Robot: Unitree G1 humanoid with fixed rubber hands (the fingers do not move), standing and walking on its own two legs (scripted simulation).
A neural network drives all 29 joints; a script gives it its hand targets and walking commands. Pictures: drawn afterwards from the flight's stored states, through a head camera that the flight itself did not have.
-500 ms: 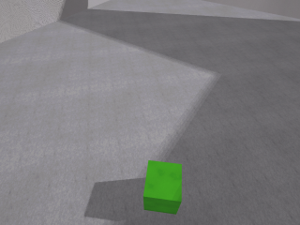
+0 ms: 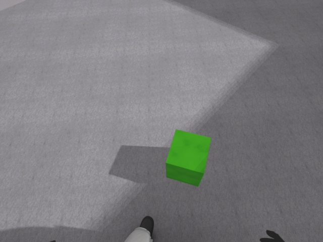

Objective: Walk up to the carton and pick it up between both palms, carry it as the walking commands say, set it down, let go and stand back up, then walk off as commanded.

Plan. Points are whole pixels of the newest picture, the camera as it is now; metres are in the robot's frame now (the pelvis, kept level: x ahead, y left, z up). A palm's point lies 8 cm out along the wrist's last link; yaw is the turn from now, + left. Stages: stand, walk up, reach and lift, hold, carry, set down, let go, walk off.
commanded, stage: walk off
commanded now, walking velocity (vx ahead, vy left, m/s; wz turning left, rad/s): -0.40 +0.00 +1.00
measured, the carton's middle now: (187, 158) +0.57 -0.12 -0.64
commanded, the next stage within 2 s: none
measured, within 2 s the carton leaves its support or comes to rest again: neither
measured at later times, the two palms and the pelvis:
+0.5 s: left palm out of the picture -0.20 +0.27 -0.11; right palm out of the picture +0.02 -0.26 -0.12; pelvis -0.20 -0.04 -0.01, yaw +28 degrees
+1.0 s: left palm out of the picture -0.47 +0.08 -0.10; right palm out of the picture -0.04 -0.29 -0.13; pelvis -0.33 -0.19 +0.00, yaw +54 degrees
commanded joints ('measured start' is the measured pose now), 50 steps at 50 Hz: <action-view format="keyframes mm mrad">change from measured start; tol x32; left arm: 1 17 220 67 -84 26 6 18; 46 252 164 124 -122 5 16 30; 50 -336 21 53 -301 67 3 -4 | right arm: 1 -28 -127 -46 -84 -10 -18 -17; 50 177 -154 -122 -128 -3 -29 16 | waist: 1 16 -350 -163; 18 16 -349 -190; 22 -91 305 -1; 44 27 281 -244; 50 -110 -286 -134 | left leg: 1 -99 -26 179 682 -597 -32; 6 -63 13 262 1025 -483 -38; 17 98 77 344 296 -577 -37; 23 142 522 -271 -100 431 235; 44 98 92 -268 -239 -269 -36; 50 71 -25 157 1164 -482 -48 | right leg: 1 -88 -501 237 -425 522 -240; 8 203 -291 -113 -218 1060 -181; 18 268 -408 -125 -168 715 -180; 22 -353 -103 -168 265 -232 11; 30 -298 -61 -88 558 116 11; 45 365 5 -34 -458 53 -68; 47 17 -488 268 -511 210 -283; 50 -342 -322 -65 -502 305 -234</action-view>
